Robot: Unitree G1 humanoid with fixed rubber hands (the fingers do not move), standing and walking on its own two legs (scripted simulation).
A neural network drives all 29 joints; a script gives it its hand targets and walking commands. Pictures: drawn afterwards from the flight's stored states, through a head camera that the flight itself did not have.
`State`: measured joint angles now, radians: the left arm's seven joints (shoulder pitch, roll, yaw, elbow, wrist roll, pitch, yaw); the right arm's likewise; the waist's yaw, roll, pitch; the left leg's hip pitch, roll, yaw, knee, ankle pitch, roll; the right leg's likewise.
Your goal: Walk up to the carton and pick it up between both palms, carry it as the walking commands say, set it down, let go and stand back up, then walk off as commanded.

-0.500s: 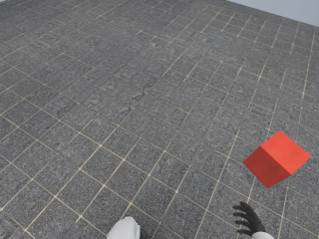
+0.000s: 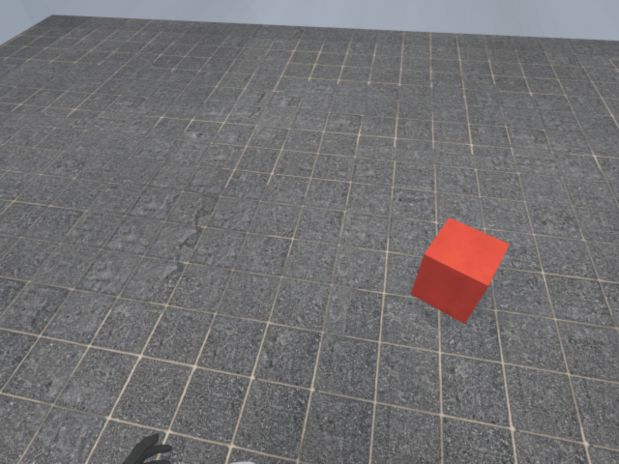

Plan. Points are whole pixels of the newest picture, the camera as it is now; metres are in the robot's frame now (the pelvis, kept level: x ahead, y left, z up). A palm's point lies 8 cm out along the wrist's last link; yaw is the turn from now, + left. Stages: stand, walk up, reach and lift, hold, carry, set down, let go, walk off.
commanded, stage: walk up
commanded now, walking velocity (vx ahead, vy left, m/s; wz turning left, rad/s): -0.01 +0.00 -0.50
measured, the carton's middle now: (456, 270) +0.82 -0.49 -0.63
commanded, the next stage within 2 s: none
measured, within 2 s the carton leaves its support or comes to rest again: neither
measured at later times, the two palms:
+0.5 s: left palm (208, 356) +0.29 +0.17 -0.08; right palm out of the picture -0.09 -0.26 -0.11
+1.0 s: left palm (233, 327) +0.37 +0.15 -0.15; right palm (554, 349) +0.31 -0.37 -0.10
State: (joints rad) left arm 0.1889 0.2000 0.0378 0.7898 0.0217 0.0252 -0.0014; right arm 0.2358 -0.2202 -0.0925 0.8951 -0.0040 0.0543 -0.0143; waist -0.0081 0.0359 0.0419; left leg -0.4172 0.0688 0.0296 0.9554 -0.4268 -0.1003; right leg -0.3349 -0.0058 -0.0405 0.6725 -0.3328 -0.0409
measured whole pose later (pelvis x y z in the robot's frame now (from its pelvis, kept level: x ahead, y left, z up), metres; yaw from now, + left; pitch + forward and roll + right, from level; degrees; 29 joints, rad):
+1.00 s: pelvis +0.27 -0.09 -0.01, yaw -28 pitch +0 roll +0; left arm 0.37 0.24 0.07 0.94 0.00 -0.04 -0.02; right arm 0.10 -0.22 -0.05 0.79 -0.03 -0.08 0.02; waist 0.08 -0.03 0.07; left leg -0.43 0.10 0.21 0.73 -0.29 0.03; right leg -0.28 -0.04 0.03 1.16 -0.47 0.01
